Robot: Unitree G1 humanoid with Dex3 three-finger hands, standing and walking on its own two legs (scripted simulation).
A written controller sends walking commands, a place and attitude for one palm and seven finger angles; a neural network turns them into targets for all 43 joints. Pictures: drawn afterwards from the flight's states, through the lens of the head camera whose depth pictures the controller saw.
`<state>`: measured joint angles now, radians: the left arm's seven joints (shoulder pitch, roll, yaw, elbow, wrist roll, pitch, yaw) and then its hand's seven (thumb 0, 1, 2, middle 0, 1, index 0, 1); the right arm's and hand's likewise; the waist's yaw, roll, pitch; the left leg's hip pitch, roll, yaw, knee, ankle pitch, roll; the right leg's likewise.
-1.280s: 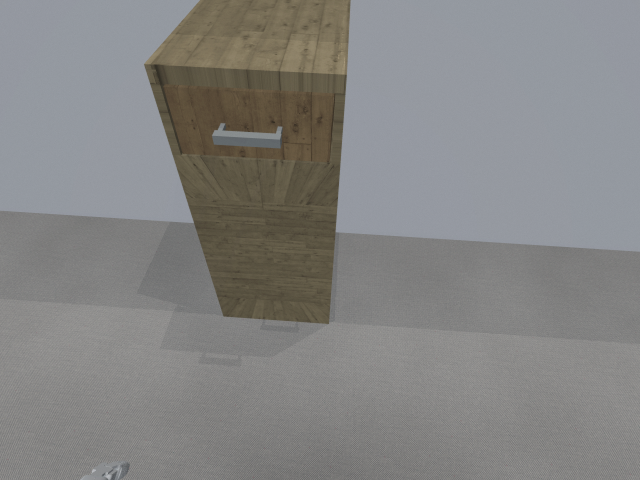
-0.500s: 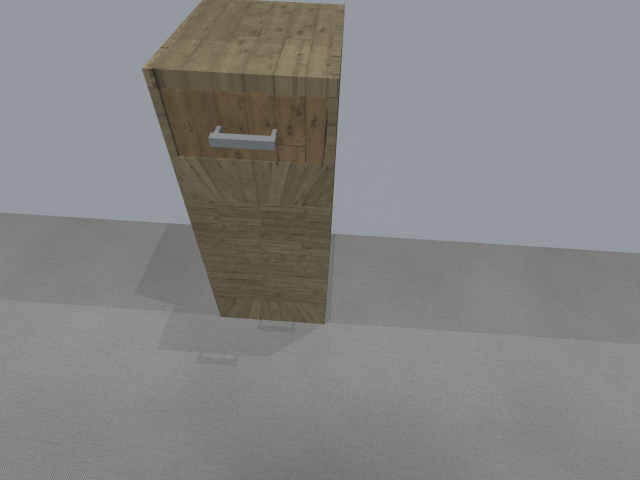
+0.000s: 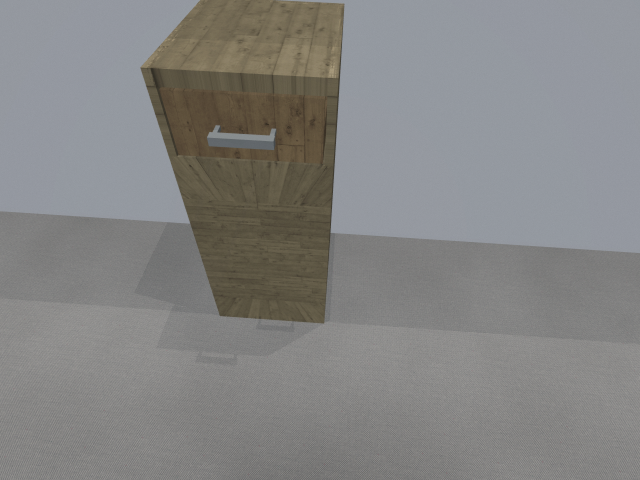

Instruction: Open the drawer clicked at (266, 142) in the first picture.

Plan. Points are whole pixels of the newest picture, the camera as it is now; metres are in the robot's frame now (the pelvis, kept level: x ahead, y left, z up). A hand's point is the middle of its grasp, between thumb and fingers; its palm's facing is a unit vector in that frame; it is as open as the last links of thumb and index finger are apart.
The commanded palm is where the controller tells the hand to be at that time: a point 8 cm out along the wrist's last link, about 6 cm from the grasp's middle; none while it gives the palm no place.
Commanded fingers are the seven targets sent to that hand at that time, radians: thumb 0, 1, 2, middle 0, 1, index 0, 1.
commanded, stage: look at it before walking up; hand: left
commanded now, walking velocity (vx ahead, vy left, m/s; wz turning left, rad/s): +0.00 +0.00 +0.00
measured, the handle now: (243, 136) +0.75 +0.21 +0.02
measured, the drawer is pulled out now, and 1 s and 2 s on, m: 0.00 0.00 0.00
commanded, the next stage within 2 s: take the last steps up to it in 0.16 s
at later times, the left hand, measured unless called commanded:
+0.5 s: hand out of the picture +0.04 +0.21 -0.18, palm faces +0.02 -0.97 -0.24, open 7.4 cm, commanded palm none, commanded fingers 0.00 0.90 0.90 -0.20 -0.30 -0.20 -0.30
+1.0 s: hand (221, 395) +0.29 +0.19 -0.19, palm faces -0.03 -0.98 -0.22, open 7.3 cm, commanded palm none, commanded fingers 0.00 0.90 0.90 -0.20 -0.30 -0.20 -0.30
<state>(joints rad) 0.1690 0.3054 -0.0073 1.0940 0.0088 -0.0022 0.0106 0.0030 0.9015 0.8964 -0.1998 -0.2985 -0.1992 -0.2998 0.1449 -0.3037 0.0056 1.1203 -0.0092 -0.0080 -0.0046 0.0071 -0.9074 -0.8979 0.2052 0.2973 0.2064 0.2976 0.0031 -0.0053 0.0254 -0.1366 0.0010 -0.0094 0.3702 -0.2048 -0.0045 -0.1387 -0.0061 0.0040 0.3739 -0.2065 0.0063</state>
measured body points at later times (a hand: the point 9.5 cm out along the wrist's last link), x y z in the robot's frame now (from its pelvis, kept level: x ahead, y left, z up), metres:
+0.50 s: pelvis +0.03 +0.01 -0.01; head +0.01 +0.01 +0.44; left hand +0.04 +0.26 -0.16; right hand +0.06 -0.26 -0.16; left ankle +0.00 +0.12 -0.74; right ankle +0.00 -0.12 -0.75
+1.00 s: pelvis +0.19 +0.00 -0.03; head +0.22 -0.01 +0.42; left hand +0.29 +0.24 -0.17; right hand +0.02 -0.17 -0.17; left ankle +0.01 +0.12 -0.73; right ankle +0.28 -0.08 -0.75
